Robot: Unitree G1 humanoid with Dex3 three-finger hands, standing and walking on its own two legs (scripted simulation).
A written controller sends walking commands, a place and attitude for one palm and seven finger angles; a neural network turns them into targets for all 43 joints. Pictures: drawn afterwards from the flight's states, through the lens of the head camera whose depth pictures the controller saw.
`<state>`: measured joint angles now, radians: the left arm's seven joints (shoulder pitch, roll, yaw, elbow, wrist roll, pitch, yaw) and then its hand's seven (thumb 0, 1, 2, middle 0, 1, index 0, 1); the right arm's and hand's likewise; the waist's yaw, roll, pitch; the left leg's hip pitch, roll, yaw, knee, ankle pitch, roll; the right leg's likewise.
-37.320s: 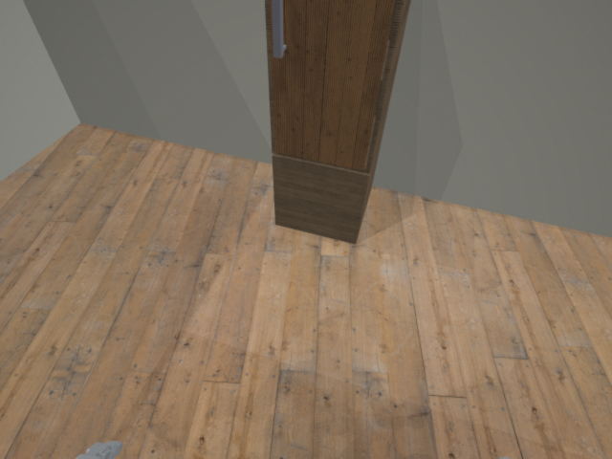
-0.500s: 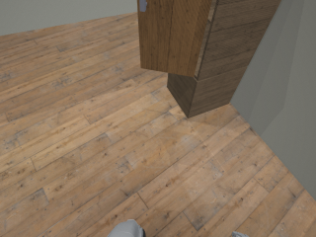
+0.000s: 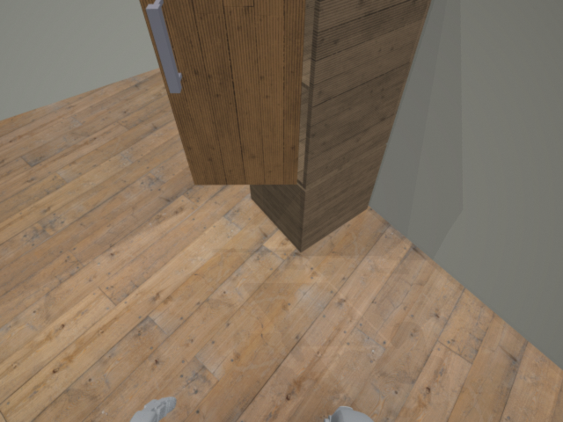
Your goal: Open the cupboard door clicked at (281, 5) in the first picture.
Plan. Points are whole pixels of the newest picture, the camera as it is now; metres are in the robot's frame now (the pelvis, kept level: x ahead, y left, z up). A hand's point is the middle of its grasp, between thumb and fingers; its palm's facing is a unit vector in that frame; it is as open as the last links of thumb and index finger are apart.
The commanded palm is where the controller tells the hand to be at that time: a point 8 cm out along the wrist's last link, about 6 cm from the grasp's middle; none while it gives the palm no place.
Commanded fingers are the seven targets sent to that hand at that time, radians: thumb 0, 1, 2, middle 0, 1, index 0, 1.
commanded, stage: take the last steps up to it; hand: left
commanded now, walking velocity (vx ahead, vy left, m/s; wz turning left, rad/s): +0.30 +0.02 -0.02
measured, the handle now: (167, 47) +0.81 +0.25 +0.12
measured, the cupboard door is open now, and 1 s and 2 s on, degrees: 54 54 54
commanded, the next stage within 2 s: come to a stop and stand still in 0.42 s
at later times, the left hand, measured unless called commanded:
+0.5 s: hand out of the picture +0.14 +0.20 -0.19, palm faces +0.10 -0.99 -0.13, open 7.3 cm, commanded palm none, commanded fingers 0.00 0.90 0.90 -0.20 -0.30 -0.20 -0.30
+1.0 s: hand (183, 316) +0.33 +0.20 -0.16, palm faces +0.01 -0.96 -0.28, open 7.3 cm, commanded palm none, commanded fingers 0.00 0.90 0.90 -0.20 -0.30 -0.20 -0.30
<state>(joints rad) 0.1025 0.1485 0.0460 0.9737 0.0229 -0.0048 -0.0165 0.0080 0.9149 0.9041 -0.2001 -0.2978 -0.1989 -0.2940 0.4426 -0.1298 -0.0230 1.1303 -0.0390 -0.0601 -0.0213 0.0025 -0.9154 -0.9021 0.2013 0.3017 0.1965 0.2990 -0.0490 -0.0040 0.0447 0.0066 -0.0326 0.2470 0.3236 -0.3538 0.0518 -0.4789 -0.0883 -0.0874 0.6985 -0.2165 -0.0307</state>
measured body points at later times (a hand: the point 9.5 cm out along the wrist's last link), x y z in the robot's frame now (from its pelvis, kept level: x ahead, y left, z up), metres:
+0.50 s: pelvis +0.19 +0.04 -0.01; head +0.21 +0.06 +0.44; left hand +0.14 +0.25 -0.18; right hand +0.28 -0.21 -0.14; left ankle +0.23 +0.13 -0.74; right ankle +0.08 -0.10 -0.70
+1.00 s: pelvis +0.25 +0.00 +0.00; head +0.31 -0.02 +0.44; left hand +0.33 +0.25 -0.14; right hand +0.27 -0.24 -0.17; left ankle +0.20 +0.12 -0.69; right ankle +0.24 -0.10 -0.73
